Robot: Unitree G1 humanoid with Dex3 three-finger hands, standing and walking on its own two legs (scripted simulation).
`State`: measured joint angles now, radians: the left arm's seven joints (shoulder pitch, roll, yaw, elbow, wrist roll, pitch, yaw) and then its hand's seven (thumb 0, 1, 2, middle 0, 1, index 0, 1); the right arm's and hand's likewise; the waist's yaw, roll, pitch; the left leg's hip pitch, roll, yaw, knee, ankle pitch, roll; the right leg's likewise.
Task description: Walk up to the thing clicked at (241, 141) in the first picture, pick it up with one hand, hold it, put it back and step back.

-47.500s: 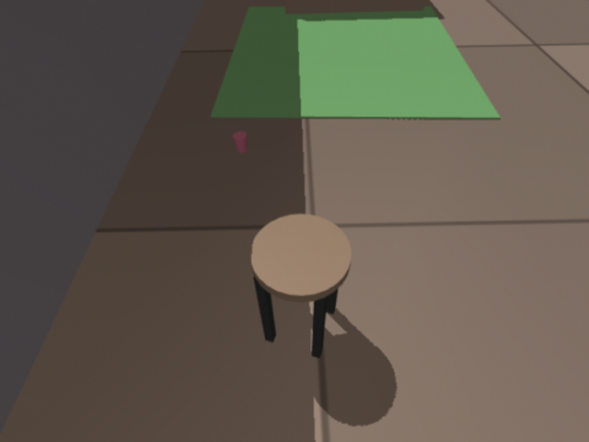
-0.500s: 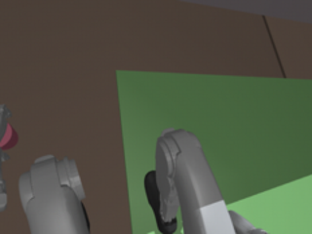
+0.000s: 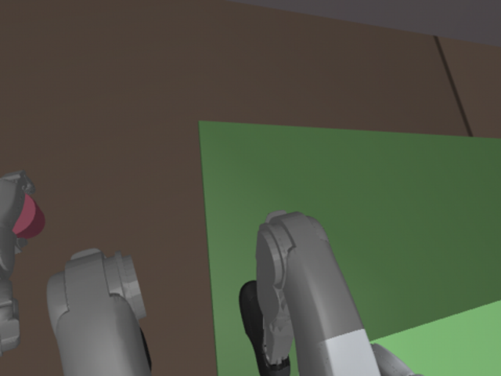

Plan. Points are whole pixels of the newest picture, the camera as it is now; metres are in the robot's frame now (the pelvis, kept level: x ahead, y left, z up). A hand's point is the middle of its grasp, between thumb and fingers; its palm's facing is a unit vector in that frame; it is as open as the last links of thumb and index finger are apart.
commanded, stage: settle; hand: left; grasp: from above
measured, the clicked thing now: (17, 218) +0.40 +0.32 -0.25
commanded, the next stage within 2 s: lift in 0.62 s
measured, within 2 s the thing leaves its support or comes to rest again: leaves its support in 0.08 s
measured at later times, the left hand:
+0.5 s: hand out of the picture +0.37 +0.32 -0.12, palm faces -0.45 -0.14 -0.88, open 9.9 cm
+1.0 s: hand out of the picture +0.36 +0.32 -0.06, palm faces -0.43 -0.13 -0.89, open 9.9 cm
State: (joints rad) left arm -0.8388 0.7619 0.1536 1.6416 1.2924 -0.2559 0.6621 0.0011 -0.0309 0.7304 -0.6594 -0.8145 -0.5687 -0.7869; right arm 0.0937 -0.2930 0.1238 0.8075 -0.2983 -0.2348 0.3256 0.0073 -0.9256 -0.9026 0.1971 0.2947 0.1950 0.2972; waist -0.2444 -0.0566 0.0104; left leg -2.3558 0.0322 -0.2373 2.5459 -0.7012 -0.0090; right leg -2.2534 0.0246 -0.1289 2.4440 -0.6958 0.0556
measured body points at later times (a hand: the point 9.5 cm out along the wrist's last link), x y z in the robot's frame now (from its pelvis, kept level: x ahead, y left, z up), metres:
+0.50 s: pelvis -0.01 -0.01 +0.05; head +0.20 +0.08 +0.44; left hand +0.39 +0.33 -0.07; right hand +0.12 -0.27 -0.06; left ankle +0.07 +0.13 -0.27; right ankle +0.10 -0.13 -0.26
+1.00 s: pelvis -0.01 +0.00 +0.09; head +0.18 +0.07 +0.49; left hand +0.38 +0.33 -0.01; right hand +0.10 -0.27 -0.03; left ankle +0.07 +0.13 -0.27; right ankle +0.10 -0.13 -0.26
